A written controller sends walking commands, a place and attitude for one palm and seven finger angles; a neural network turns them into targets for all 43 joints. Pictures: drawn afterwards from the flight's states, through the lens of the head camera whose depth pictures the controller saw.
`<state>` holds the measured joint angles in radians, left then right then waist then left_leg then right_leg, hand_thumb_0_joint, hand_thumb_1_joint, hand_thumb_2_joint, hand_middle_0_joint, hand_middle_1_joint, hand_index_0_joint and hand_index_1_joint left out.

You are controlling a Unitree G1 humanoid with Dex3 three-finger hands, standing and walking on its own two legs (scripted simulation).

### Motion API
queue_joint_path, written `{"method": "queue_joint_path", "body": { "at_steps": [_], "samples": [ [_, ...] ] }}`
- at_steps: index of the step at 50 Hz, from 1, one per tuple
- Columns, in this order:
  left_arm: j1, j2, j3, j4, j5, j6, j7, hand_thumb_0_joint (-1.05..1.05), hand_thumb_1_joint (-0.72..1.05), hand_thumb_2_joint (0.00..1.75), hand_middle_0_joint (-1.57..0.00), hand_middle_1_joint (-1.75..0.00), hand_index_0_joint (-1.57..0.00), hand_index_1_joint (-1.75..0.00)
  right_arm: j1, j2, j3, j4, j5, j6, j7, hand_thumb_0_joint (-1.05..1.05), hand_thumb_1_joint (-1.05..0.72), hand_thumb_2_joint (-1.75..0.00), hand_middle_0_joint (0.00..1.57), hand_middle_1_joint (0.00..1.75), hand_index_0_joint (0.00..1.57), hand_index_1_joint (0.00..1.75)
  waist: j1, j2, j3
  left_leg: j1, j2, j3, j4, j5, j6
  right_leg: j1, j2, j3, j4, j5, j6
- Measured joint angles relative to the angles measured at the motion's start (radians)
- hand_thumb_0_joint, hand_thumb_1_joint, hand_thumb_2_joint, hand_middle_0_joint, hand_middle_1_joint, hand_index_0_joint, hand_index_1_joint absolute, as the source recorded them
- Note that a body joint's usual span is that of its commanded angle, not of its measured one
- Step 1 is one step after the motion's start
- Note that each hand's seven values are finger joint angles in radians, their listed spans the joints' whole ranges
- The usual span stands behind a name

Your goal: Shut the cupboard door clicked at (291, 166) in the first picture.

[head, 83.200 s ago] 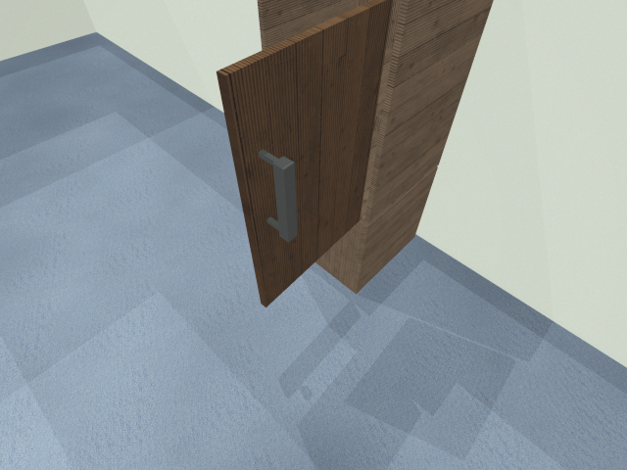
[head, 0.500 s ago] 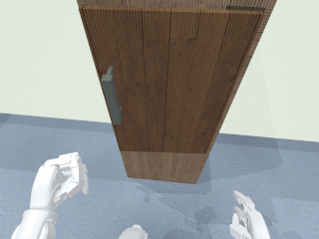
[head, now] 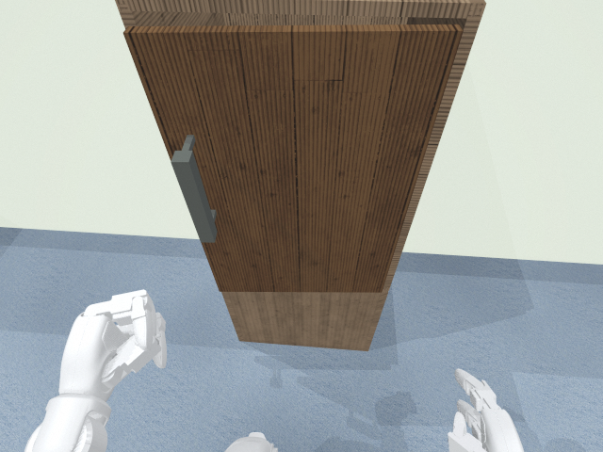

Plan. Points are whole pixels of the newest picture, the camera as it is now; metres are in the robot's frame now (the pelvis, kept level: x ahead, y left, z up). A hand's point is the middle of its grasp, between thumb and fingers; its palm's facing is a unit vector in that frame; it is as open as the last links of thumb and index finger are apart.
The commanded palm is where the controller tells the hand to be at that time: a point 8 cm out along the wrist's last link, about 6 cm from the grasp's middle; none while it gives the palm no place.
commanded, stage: bring the fist close to the handle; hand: left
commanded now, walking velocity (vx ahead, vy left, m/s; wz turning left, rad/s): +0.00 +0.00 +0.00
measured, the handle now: (199, 191) +0.47 +0.20 +0.07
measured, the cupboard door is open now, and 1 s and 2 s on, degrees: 4 4 1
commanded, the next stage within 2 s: push the door shut along its arc in 1.46 s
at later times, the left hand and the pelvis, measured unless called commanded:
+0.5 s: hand (181, 296) +0.28 +0.17 +0.08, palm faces +0.04 -1.00 -0.03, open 3.1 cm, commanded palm +0.26 +0.22 +0.08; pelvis +0.00 +0.00 +0.00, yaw -1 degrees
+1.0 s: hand (209, 246) +0.36 +0.15 +0.08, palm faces +0.04 -1.00 -0.01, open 3.1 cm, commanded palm +0.34 +0.21 +0.08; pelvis +0.00 +0.00 +0.01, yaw -1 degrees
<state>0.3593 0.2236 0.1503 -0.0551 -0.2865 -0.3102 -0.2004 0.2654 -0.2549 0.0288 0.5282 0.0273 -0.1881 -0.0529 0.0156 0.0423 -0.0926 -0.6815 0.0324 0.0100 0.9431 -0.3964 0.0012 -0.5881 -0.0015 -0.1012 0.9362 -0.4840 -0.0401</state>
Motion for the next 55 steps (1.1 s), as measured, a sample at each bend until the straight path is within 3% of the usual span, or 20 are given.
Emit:
{"method": "queue_joint_path", "body": {
  "at_steps": [8, 18, 23, 34, 55],
  "samples": [
    [-0.021, -0.005, -0.009, 0.014, 0.004, -0.001, -0.002, 0.02, 0.9, 0.89, -1.3, -1.5, -1.3, -1.5, -0.007, 0.003, 0.004, 0.002, 0.0, -0.004, -0.003, 0.02, -0.9, -0.89, 0.2, 0.29, 0.2, 0.3, 0.004, 0.004, 0.001, 0.0, 0.0, -0.004, -0.001, 0.001, -0.004, 0.0, 0.001, -0.004, 0.002, -0.002, -0.004],
    [-0.168, -0.018, -0.033, 0.099, 0.034, 0.023, 0.025, 0.02, 0.9, 0.9, -1.3, -1.5, -1.3, -1.5, -0.017, 0.006, 0.005, 0.026, -0.001, 0.005, -0.001, 0.02, -0.9, -0.89, 0.2, 0.29, 0.2, 0.3, -0.001, 0.001, 0.007, -0.003, -0.002, 0.0, -0.006, 0.005, -0.005, -0.009, -0.001, 0.001, 0.005, -0.001, -0.005],
    [-0.221, -0.015, -0.013, 0.153, 0.038, 0.034, 0.038, 0.02, 0.9, 0.89, -1.3, -1.5, -1.3, -1.5, -0.013, 0.011, 0.004, 0.034, -0.002, 0.023, 0.004, 0.02, -0.9, -0.89, 0.2, 0.29, 0.2, 0.3, -0.01, -0.006, 0.004, 0.015, 0.0, 0.012, -0.03, 0.012, -0.005, 0.001, 0.0, 0.012, -0.012, 0.007, -0.004],
    [-0.368, -0.017, -0.004, 0.301, 0.051, 0.012, 0.053, 0.02, 0.9, 0.9, -1.3, -1.5, -1.3, -1.5, -0.011, -0.004, -0.009, 0.067, 0.0, 0.042, 0.006, 0.02, -0.9, -0.89, 0.2, 0.29, 0.2, 0.3, -0.016, -0.007, 0.012, 0.013, -0.001, 0.015, -0.041, 0.019, -0.001, -0.001, 0.0, 0.016, -0.024, 0.016, 0.0],
    [-0.667, -0.029, -0.006, 0.599, 0.11, -0.021, 0.139, 0.02, 0.9, 0.9, -1.3, -1.5, -1.3, -1.5, 0.003, 0.006, -0.012, 0.099, -0.006, 0.093, 0.025, 0.01, -0.9, -0.89, 0.2, 0.29, 0.2, 0.3, -0.041, -0.012, 0.006, -0.016, 0.0, 0.029, -0.049, 0.029, 0.007, -0.035, 0.0, 0.031, -0.032, 0.032, 0.007]
  ]
}}
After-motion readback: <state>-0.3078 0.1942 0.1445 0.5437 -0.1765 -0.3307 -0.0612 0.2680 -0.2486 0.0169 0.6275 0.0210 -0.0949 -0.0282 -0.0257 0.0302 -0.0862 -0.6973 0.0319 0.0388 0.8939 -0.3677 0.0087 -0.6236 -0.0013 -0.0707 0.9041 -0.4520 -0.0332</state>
